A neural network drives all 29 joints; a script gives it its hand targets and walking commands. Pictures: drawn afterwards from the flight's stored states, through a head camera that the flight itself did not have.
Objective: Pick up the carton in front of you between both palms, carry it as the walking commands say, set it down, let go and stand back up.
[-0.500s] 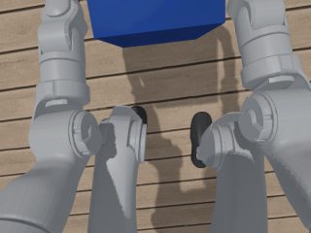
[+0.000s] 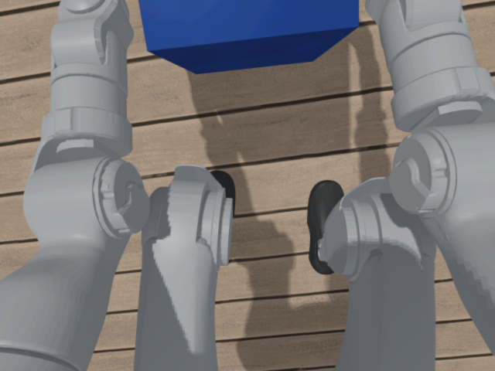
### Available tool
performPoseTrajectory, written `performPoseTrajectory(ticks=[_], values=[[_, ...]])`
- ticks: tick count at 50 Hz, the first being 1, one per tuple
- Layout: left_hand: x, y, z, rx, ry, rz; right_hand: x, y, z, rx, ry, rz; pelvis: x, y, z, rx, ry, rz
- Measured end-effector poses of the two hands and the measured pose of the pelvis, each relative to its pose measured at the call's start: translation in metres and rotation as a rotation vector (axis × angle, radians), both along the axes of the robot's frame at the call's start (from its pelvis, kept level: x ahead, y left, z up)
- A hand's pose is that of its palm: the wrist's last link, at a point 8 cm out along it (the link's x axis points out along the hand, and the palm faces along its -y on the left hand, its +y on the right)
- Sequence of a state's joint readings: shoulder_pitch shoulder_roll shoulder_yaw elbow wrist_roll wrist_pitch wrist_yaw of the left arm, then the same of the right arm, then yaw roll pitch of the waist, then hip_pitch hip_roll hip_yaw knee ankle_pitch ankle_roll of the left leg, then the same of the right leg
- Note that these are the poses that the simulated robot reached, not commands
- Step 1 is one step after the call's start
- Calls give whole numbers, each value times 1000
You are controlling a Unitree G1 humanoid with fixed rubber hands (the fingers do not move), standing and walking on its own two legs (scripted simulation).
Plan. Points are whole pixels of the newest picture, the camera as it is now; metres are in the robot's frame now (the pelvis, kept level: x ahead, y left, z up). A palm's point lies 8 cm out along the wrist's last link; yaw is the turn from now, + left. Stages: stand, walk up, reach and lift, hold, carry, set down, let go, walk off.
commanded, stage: set down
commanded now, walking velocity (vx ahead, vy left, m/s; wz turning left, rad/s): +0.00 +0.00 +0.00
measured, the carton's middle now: out of the picture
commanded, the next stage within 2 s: let go in 1.96 s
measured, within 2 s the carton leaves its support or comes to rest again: neither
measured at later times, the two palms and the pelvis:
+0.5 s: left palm out of the picture +0.52 +0.23 -0.17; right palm out of the picture +0.57 -0.09 -0.18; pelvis -0.01 -0.01 -0.01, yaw +1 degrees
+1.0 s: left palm out of the picture +0.53 +0.26 -0.17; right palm out of the picture +0.59 -0.12 -0.17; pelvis +0.00 +0.00 -0.01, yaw +1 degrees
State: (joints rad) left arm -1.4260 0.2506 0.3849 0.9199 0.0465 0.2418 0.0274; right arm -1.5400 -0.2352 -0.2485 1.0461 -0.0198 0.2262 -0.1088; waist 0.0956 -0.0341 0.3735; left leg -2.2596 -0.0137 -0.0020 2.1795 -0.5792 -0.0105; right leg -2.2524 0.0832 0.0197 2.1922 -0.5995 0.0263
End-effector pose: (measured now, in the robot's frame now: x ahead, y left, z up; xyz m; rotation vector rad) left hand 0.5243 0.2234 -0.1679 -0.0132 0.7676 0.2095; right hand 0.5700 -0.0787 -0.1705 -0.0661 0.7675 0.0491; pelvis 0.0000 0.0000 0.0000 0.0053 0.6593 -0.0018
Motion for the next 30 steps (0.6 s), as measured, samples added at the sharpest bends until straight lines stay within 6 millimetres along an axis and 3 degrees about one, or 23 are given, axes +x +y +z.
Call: performPoseTrajectory(ticks=[30], values=[[-2,5,-11,-41,-12,-38,0,-7,-16,74,-44,63,-6,-10,-9,21,-102,5]])
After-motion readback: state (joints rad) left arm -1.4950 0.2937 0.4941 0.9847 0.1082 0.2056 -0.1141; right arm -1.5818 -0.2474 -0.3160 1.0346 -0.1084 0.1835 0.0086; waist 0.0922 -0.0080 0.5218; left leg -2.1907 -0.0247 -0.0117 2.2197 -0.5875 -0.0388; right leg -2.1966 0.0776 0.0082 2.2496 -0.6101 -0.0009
